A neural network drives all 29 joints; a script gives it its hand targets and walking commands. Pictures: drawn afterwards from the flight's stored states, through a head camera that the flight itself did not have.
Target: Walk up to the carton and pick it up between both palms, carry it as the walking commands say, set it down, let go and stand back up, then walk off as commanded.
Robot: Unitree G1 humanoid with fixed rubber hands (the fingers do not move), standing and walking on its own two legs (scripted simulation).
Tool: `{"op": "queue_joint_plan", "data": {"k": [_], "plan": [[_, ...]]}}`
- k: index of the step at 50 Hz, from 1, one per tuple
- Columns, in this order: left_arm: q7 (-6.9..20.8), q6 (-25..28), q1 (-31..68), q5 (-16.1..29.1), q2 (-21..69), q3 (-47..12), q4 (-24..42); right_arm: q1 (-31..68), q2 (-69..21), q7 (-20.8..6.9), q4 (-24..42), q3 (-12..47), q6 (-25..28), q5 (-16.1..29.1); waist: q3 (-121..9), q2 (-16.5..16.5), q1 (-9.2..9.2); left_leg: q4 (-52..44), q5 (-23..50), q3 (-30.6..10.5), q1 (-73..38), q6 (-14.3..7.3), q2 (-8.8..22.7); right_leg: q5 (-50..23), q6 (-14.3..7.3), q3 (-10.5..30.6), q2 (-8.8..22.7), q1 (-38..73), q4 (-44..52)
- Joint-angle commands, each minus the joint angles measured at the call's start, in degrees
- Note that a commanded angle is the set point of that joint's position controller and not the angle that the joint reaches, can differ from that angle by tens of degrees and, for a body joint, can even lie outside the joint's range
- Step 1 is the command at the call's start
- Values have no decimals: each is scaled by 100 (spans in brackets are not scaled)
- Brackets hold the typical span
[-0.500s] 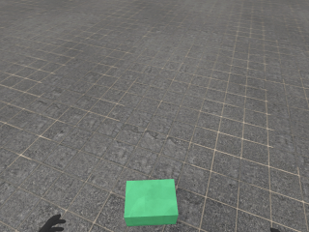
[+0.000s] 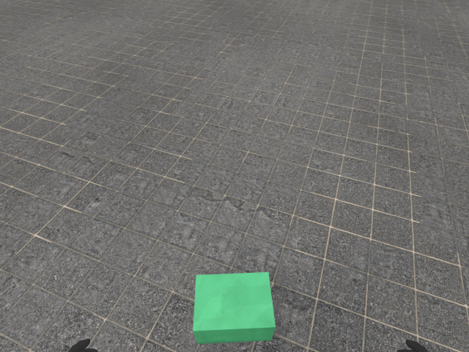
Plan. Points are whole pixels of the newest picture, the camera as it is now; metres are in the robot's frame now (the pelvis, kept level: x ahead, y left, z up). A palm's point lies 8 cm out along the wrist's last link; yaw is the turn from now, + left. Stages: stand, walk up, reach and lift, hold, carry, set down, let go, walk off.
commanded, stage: stand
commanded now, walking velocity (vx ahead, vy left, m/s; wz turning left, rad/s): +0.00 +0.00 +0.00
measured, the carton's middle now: (233, 307) +0.43 +0.03 -0.70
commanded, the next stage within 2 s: walk off in 0.44 s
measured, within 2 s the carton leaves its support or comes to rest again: neither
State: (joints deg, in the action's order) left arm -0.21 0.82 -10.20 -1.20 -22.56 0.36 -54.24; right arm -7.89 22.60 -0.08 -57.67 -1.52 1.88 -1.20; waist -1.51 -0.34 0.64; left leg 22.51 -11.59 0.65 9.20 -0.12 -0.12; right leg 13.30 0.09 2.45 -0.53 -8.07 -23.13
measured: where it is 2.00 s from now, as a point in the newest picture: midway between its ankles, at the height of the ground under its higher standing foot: outside the picture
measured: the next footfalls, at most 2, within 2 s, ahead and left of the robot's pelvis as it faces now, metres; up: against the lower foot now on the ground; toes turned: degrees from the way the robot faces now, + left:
left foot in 1.04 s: +0.03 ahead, +0.21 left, +0.00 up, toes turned -8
right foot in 1.36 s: +0.02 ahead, +0.04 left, +0.00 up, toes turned -31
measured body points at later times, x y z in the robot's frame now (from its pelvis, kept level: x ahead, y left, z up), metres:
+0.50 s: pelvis -0.01 +0.00 +0.00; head -0.03 -0.01 +0.45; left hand +0.08 +0.32 -0.11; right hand +0.09 -0.32 -0.11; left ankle +0.01 +0.12 -0.74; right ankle -0.01 -0.12 -0.74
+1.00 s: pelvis -0.02 +0.05 +0.00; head +0.02 +0.06 +0.45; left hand +0.06 +0.36 -0.14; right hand -0.01 -0.27 -0.13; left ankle -0.03 +0.19 -0.72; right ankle -0.01 -0.12 -0.74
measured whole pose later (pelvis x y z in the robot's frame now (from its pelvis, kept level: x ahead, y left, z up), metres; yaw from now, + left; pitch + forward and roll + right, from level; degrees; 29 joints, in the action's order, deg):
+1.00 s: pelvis -0.02 +0.05 +0.00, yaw -8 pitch +3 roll +1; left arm -0.9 -2.1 -12.3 -2.9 -21.9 2.4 -57.8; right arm -11.0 19.9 0.4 -60.6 -2.9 -3.4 -0.5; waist 1.4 -2.7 2.3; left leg 36.6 -23.6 0.3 17.4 2.2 0.5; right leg 9.3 3.7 11.8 1.3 -16.0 -22.2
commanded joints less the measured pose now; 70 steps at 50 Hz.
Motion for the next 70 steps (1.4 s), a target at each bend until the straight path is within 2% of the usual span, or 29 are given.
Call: {"op": "queue_joint_plan", "data": {"k": [1, 8, 13, 14, 17, 20, 22, 31, 33, 34, 36, 39, 42, 45, 48, 49, 50, 51, 52, 54, 57, 60, 61, 62, 64, 65, 66, 67, 70], "plan": [[-39, 76, 188, 64, -1055, 260, 213, 412, 930, 31, 231, -140, 73, -6, -125, 55, 28, -349, 815, -534, -132, -105, 688, -1256, -176, 582, 702, -57, 445], [-29, 73, 369, -6, -926, 225, 53, 372, 973, 71, 51, -174, -20, 20, -118, 346, -14, -461, 997, -543, -410, -98, 702, -954, -162, 629, 696, -115, 398], [-62, 73, 364, -36, -1048, 182, -65, 654, 890, 36, 11, -145, -2, 60, -62, -382, 118, -544, 637, -661, -398, -86, 776, -815, -123, 457, 661, -238, 512], [-27, 50, 376, -49, -936, 188, -93, 651, 945, 73, 49, -185, -30, 55, 340, 105, 20, -597, 432, -514, -158, -62, 698, -810, -135, 539, 704, -282, 559], [-25, -6, 191, 68, -1118, 209, -196, 413, 1022, 71, -105, -143, 15, 38, 148, -71, 67, -675, 5, -615, -151, -131, 744, -442, -163, 627, 740, -159, 705], [12, 55, 401, -17, -923, 214, -153, 530, 886, 3, -55, -129, 28, 70, 353, 362, 19, -705, 33, -659, -54, -74, 762, -395, -201, 656, 688, -288, 616], [-13, 85, 547, 8, -1069, 178, -156, 577, 920, 12, -19, -156, -18, 41, 246, -187, 7, -660, 55, -652, -183, -130, 787, -537, -166, 646, 744, -315, 755], [11, 75, 585, -33, -1051, 180, -231, 501, 1072, 32, -179, -223, -31, 4, -105, -234, -41, -550, 49, -544, -430, -2, 703, -297, -128, 513, 676, -268, 794], [69, -32, 41, 16, -173, -41, -345, -169, 377, 37, -509, -42, -299, 143, 452, 112, -17, -454, 81, -297, -289, 84, 574, -499, -113, 840, 832, -681, 924], [25, -48, 411, -32, -453, -2, -245, -213, 444, 100, -499, -107, -374, 103, 323, -342, -82, -297, 139, -150, -337, 153, 535, -499, -83, 1044, 952, -768, 785], [52, -105, 49, -93, -769, 80, -272, -309, 572, 141, -509, -159, -461, 101, 748, -217, 29, -73, -216, -75, -137, 184, 378, -137, -112, 1345, 1137, -1101, 969], [-30, -190, -24, -124, -1398, 335, -198, -236, 408, 177, -343, -167, -477, 77, 438, -1046, 91, 734, -680, 146, 412, 231, 231, 12, -485, 2141, 1565, -823, 1062], [-113, -164, -180, -173, -1469, 445, -192, -118, 503, 102, -140, -288, -427, 11, 151, -1194, 268, 1968, -1439, -195, 1035, 232, 286, -693, -896, 2584, 1933, -374, 952], [-128, -232, 138, -216, -1218, 523, -64, -337, 143, 22, -76, -208, -519, 55, 242, -817, 11, 1779, -1404, -418, 1077, 192, 382, 64, -797, 2401, 1780, -849, 934], [-124, -236, 215, -177, -857, 556, 127, -796, 260, 37, -173, -283, -433, 170, -304, -611, -146, -442, -738, -188, -35, 194, 307, -808, -167, 1486, 941, -758, 1], [-169, -268, 129, -134, -749, 504, 118, -845, 582, 111, -141, -401, -422, 78, -322, 321, -176, -907, -168, -353, -809, 98, 581, -430, 63, 1119, 517, -1387, -561], [-173, -210, 127, -149, -171, 344, 287, -973, 1034, 144, -178, -586, -454, -48, -691, 1435, -303, -641, 1331, -1442, -1661, -263, 1671, 619, 305, 268, -158, -2492, -1801], [-217, -219, 132, -148, 90, 311, 297, -923, 1042, 218, -60, -524, -468, -134, -550, 2062, -338, -405, 2087, -1376, -1505, -686, 2197, 2183, 401, -270, -129, -3050, -3274], [-281, -264, 208, -78, -76, 368, 283, -480, 389, 179, 95, -344, -508, -218, -373, 1185, -143, -349, 2657, -895, -1018, -717, 2098, 2258, 346, -241, 172, -2973, -3674], [-274, -326, -202, 16, -188, 390, 222, -456, 455, 140, 150, -353, -557, -142, 29, 1321, 21, -401, 1677, -134, -110, -684, 1724, 2022, 324, -608, 379, -2249, -3219], [-124, -455, -192, -35, -208, 424, 126, -268, -26, 136, 287, -137, -489, -183, 317, 396, 92, -350, 1607, 382, 527, -449, 1128, 1626, 288, -558, 328, -1982, -3557], [-109, -379, -169, -51, 194, 359, 425, -549, 364, 172, 339, -236, -502, -278, 360, 1084, -79, 59, 2804, 478, -146, -759, 1316, 1349, 137, -981, 255, -2307, -3014], [-100, -363, -227, -43, 271, 288, 361, -209, 424, 217, 441, -304, -507, -271, 55, 720, 4, 232, 2653, 375, -459, -855, 1360, 1102, 159, -966, 346, -2099, -2343], [-147, -314, -288, -6, 223, 346, 300, -655, 133, 225, 306, -209, -494, -197, -125, 1063, -129, 533, 2343, 531, -729, -818, 1175, 1155, 137, -1063, 171, -1866, -1762], [-181, -232, -566, -43, 283, 282, 233, -483, 12, 197, 335, -215, -504, -68, -297, 740, 239, 1372, 2580, 956, -267, -477, 1095, -197, 7, -998, 360, -772, -541], [-245, -181, -891, -99, -172, 457, 291, -661, 90, 280, 375, -246, -536, -29, -288, -190, 377, 2221, 1483, 1032, 684, -290, 840, -619, -119, -252, 704, 215, 394], [-238, -212, -1155, -173, -680, 601, 338, -658, -405, 211, 650, -75, -430, -16, -390, -1886, 517, 3230, -2030, 940, 2513, 71, 130, -2799, -646, 2077, 2288, 1195, 351], [-290, -256, -1054, -191, -1044, 668, 409, -603, -271, 227, 693, -108, -446, -44, -376, -1812, 462, 4106, -2316, 159, 2508, 153, 554, -2562, -1040, 2559, 2863, 637, 483], [-314, -355, -373, -86, -245, 466, 438, -212, -10, 117, 691, -244, -507, -121, 510, -263, 177, 4181, -1404, -230, 2341, 297, 633, -749, -1158, 1551, 2221, -508, 737]]}}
